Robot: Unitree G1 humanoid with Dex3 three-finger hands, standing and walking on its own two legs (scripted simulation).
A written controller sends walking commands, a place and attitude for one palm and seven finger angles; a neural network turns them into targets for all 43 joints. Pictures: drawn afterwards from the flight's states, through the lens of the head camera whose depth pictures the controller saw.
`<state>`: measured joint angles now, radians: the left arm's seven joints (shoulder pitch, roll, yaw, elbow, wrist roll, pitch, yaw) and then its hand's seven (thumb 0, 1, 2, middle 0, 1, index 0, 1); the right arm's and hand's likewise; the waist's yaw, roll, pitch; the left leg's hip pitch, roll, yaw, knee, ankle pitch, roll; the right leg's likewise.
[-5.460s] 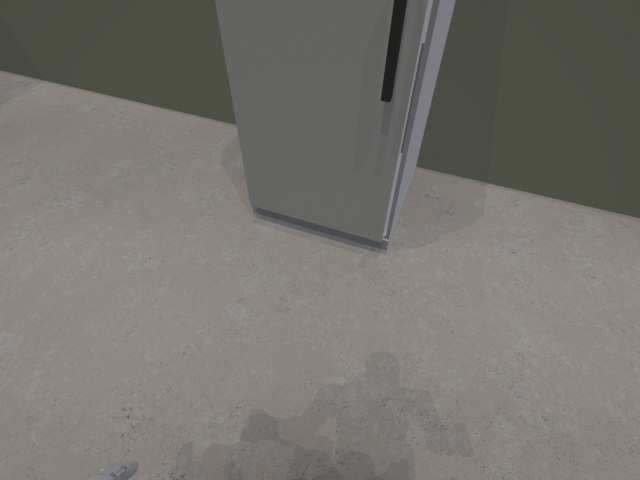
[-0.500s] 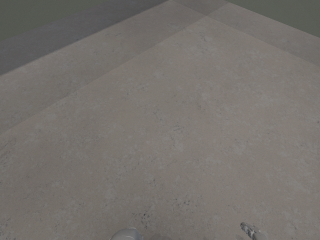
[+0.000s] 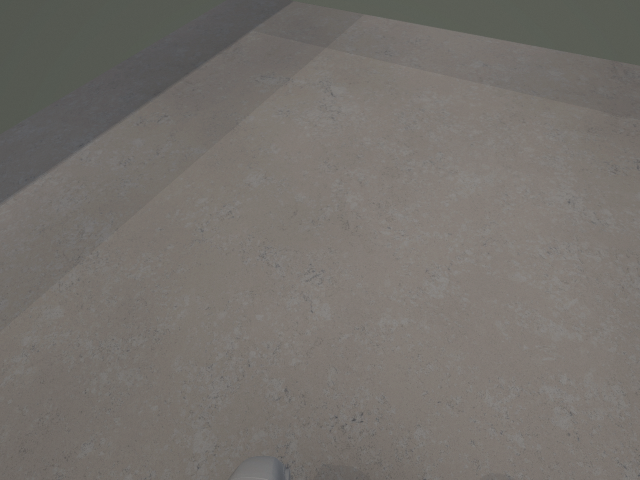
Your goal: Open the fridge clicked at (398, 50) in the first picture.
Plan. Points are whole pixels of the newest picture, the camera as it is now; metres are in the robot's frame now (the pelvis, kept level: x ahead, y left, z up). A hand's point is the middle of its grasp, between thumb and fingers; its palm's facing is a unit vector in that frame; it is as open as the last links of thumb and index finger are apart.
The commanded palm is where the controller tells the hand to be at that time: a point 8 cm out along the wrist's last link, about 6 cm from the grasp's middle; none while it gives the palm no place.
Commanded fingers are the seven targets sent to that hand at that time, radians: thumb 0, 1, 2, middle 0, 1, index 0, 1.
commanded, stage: turn to face it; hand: right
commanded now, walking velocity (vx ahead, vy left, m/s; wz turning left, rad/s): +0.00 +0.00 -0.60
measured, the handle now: out of the picture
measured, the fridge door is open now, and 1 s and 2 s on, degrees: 0 0 0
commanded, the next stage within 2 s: none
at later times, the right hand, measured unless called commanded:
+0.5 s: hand out of the picture +0.01 -0.13 -0.14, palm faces +0.32 +0.90 -0.29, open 7.4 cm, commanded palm none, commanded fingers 0.00 -0.90 -0.90 0.20 0.30 0.20 0.30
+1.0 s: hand out of the picture -0.13 -0.17 -0.17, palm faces +0.63 +0.73 -0.28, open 7.4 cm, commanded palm none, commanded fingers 0.00 -0.90 -0.90 0.20 0.30 0.20 0.30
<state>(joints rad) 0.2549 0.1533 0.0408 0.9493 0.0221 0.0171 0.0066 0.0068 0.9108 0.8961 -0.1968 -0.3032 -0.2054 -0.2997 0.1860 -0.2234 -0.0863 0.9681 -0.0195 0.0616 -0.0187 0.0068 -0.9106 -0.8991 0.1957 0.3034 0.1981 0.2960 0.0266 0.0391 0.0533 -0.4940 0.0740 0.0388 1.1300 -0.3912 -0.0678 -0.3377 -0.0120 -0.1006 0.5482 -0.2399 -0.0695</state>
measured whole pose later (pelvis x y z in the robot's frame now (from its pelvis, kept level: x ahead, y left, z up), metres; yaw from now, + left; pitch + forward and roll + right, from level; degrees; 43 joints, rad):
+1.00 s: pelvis -0.03 +0.05 +0.00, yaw -38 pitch +2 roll +1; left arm 0.12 0.23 0.04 0.88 0.02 0.03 -0.01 0.01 0.91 0.90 -0.20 -0.30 -0.21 -0.30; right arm 0.22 -0.29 -0.08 0.92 -0.01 0.07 -0.01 0.01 -0.91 -0.90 0.19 0.30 0.20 0.30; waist -0.02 0.04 0.09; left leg -0.49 0.13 0.06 1.12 -0.45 -0.10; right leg -0.26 0.00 -0.03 0.54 -0.31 -0.02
